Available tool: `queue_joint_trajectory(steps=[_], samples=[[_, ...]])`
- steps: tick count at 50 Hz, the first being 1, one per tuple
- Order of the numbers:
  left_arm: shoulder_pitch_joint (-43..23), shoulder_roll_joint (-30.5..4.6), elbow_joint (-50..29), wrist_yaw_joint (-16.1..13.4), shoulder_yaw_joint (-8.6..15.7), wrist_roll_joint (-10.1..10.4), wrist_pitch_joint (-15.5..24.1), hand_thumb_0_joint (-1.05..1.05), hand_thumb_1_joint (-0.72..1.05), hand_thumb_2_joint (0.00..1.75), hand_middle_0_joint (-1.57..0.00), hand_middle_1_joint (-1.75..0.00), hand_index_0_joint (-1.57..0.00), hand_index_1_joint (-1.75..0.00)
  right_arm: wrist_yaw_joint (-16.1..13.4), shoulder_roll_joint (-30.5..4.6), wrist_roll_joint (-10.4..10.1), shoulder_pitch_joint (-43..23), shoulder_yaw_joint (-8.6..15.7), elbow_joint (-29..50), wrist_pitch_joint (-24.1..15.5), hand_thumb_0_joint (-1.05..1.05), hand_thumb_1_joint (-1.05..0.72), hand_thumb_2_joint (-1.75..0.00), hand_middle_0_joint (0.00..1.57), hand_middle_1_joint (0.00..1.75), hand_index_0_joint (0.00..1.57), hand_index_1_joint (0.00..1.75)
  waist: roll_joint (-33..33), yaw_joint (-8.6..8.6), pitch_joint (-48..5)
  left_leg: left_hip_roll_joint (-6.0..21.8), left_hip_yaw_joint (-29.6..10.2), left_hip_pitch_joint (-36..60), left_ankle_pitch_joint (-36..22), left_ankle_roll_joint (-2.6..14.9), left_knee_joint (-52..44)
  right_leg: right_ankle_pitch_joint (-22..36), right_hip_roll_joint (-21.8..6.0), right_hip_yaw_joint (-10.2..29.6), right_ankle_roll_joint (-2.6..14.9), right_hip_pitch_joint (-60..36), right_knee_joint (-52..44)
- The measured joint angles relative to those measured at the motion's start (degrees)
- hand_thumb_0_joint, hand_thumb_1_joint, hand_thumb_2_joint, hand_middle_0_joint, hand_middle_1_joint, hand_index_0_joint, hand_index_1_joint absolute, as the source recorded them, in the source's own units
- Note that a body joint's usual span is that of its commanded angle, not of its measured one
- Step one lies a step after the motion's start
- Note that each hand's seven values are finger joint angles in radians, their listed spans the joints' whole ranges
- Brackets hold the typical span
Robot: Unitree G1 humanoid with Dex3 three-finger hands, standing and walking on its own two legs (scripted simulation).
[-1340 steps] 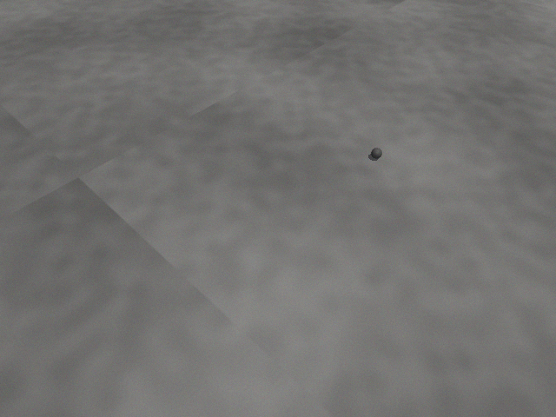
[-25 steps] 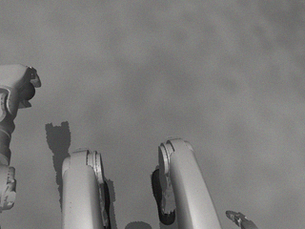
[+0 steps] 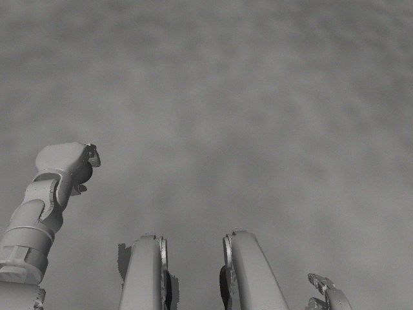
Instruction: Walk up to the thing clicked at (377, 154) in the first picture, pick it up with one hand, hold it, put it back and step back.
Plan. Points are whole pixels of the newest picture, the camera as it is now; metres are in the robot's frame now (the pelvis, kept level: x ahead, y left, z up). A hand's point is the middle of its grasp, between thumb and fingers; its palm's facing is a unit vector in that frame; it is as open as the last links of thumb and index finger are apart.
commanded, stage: lift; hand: left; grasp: from above
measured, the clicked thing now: (77, 170) +0.42 +0.26 -0.09
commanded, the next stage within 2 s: hold in 0.76 s
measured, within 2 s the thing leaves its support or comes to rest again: neither
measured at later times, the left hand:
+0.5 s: hand (50, 164) +0.37 +0.23 +0.06, palm faces -0.44 -0.07 -0.89, open 7.6 cm
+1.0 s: hand (34, 131) +0.39 +0.23 +0.12, palm faces -0.45 -0.06 -0.89, open 7.6 cm
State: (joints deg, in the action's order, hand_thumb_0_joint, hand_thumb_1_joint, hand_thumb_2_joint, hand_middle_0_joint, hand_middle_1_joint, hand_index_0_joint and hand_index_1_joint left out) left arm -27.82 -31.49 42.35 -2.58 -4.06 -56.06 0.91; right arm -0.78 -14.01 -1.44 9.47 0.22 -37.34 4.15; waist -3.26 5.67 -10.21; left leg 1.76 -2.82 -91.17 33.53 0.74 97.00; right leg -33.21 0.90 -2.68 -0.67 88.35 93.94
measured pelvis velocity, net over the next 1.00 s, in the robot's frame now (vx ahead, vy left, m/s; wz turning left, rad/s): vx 0.07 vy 0.00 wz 0.02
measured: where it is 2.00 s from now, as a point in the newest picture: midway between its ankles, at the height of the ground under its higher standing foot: outside the picture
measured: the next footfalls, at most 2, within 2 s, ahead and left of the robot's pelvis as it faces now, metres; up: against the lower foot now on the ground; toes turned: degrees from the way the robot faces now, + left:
none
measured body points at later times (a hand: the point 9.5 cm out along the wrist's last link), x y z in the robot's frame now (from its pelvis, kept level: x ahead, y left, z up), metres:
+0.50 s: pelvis +0.04 +0.00 +0.14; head +0.10 +0.00 +0.59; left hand +0.38 +0.24 +0.11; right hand +0.12 -0.27 +0.02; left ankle +0.08 +0.11 -0.52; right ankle +0.09 -0.13 -0.52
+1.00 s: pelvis +0.07 +0.00 +0.19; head +0.12 -0.01 +0.64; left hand +0.41 +0.23 +0.18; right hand +0.17 -0.27 +0.07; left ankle +0.08 +0.11 -0.52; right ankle +0.09 -0.13 -0.52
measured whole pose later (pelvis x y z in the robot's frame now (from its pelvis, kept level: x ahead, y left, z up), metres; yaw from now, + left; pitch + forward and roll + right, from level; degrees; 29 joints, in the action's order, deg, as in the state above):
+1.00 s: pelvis +0.07 +0.00 +0.19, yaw +1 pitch +9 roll -1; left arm -19.3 -22.2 48.0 -7.1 -11.6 -57.1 -1.3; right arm -3.2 -14.4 -2.7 14.2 2.8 -42.1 1.2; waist -2.2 2.5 -4.6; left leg 1.3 1.2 -32.7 20.5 0.3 43.8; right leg -20.0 0.5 0.9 -0.5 31.8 42.5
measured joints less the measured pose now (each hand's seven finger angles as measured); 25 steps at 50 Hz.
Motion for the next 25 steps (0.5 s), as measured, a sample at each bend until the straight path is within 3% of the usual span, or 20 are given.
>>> queue_joint_trajectory(steps=[10,25], samples=[[4.8,2.9,2.6,-1.8,-2.8,-0.6,0.2,-0.01,0.28,0.50,-0.70,-0.73,-0.77,-0.67,-2.4,0.1,-0.8,2.8,0.3,-2.6,-2.9,0.01,-0.91,-0.90,0.21,0.30,0.21,0.30,0.5,-0.63,0.7,0.0,0.8,18.8,-3.6,-0.24,-15.7,3.8,0.0,0.6,0.07,-18.6,-15.6],[6.1,8.0,8.0,-6.3,-6.0,-1.2,-1.1,-0.01,0.29,0.48,-0.70,-0.73,-0.77,-0.66,-2.8,-0.1,-0.8,5.1,1.4,-5.2,-5.1,0.01,-0.91,-0.91,0.20,0.30,0.21,0.30,0.8,-1.51,3.0,0.1,2.6,38.7,-8.3,-0.30,-34.1,8.6,0.1,2.2,0.13,-37.6,-33.4]])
